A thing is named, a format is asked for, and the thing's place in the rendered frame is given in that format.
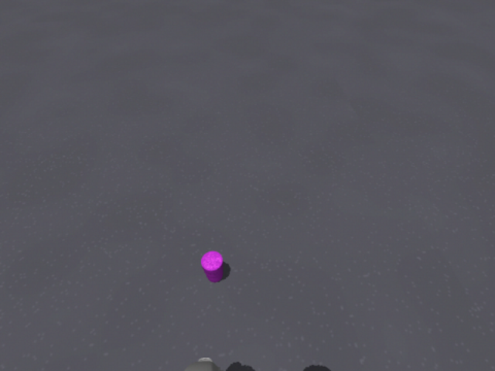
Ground cup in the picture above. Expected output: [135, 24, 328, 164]
[201, 251, 223, 282]

